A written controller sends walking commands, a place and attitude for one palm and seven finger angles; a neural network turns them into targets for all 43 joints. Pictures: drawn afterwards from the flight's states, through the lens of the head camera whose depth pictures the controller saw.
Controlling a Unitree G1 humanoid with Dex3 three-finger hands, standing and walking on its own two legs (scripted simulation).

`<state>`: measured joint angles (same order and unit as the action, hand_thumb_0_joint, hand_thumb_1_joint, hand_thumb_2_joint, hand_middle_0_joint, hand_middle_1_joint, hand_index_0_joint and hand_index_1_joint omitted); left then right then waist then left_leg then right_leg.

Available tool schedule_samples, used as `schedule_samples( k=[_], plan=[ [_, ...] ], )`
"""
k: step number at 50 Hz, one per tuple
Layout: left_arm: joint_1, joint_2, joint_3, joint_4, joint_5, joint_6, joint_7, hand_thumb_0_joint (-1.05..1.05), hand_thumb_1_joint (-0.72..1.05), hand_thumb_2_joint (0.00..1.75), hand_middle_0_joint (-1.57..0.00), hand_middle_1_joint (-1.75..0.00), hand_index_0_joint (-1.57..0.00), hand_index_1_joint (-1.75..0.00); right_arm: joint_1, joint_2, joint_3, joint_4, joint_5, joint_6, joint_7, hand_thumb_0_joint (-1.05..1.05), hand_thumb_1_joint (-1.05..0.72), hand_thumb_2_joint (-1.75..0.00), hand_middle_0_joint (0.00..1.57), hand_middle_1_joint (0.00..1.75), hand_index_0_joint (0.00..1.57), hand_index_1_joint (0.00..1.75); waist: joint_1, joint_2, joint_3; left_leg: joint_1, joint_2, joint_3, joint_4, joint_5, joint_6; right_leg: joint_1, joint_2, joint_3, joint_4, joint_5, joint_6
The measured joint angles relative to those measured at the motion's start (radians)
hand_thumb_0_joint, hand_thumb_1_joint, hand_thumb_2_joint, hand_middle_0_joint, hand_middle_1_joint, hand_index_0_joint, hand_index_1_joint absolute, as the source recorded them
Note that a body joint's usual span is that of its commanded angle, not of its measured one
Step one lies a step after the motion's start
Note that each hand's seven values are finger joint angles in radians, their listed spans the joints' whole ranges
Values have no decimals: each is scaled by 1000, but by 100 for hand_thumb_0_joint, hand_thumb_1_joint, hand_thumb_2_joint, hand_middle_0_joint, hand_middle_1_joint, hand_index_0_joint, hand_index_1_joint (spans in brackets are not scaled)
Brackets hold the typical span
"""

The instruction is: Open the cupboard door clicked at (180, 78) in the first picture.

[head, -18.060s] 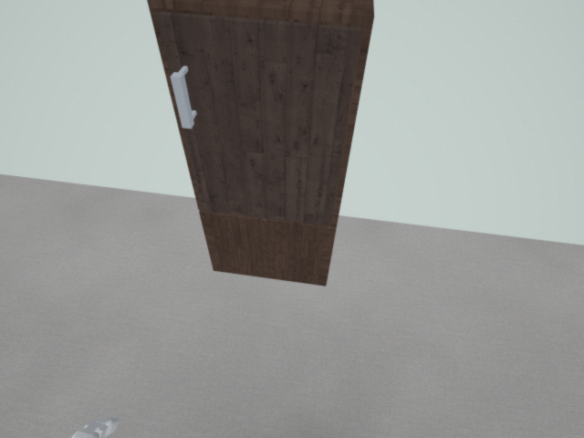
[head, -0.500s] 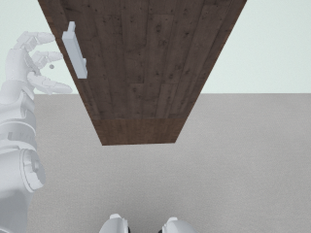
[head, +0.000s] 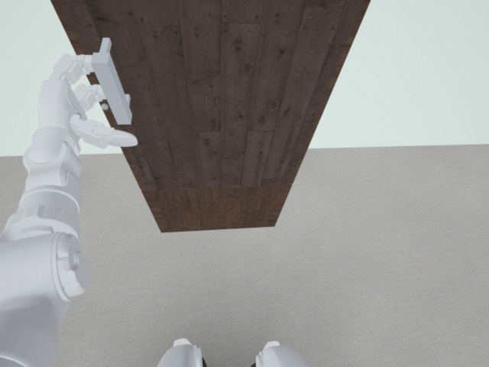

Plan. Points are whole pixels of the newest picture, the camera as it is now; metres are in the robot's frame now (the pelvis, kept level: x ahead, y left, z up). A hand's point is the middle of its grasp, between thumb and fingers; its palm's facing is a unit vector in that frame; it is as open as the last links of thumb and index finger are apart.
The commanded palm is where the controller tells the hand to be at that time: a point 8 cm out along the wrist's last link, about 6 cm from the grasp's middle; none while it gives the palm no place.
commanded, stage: slide the fingers in behind the handle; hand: left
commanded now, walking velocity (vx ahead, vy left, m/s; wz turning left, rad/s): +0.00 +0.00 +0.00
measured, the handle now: (115, 83) +0.57 +0.17 +0.10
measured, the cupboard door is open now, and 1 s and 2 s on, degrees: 0 0 0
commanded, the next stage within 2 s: close the thumb around the handle in 1.00 s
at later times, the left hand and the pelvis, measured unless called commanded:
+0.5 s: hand (125, 104) +0.52 +0.15 +0.10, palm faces +0.01 -1.00 +0.00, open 13.9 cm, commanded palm +0.49 +0.20 +0.10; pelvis +0.01 -0.01 +0.00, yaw +0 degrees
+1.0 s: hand (127, 107) +0.51 +0.15 +0.10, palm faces +0.02 -1.00 +0.00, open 14.0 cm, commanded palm +0.48 +0.19 +0.10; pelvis +0.01 -0.01 +0.00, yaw +0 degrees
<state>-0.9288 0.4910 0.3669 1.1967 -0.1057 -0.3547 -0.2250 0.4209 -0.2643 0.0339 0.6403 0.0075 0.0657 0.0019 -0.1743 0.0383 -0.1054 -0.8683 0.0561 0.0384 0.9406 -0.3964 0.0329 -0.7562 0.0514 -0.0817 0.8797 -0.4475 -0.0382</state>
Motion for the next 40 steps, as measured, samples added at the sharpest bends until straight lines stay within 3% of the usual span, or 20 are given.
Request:
schedule_samples(
  k=[10,17,26,40],
  plan=[
    [-19,-40,-23,10,8,-2,40,-1,-50,30,-30,-120,-30,-120,3,-7,-8,10,-6,-11,4,1,-91,-90,20,30,21,30,-3,3,1,-8,-2,-3,0,4,-4,-10,-2,-3,8,-2,-4],
    [-35,-24,-1,19,30,-1,65,-1,-50,30,-31,-120,-30,-120,0,-7,-9,1,-8,-18,4,1,-91,-90,20,30,21,30,-17,0,6,-19,2,-1,1,4,-8,-25,2,0,12,-3,-8],
    [4,-62,-28,-23,2,-7,56,-1,-50,30,-30,-120,-30,-121,16,-3,-17,17,-7,-10,14,1,-91,-90,20,30,20,30,3,4,-8,1,0,-2,-12,-2,-11,-3,2,0,-3,-8,-10],
    [12,-88,-46,-28,8,-14,87,-1,-50,30,-29,-120,-30,-120,-12,2,-21,6,-9,-13,25,1,-91,-90,20,30,20,30,10,0,-10,15,-6,-4,-17,-6,-12,10,-3,-1,-3,-15,-10]
  ],
)
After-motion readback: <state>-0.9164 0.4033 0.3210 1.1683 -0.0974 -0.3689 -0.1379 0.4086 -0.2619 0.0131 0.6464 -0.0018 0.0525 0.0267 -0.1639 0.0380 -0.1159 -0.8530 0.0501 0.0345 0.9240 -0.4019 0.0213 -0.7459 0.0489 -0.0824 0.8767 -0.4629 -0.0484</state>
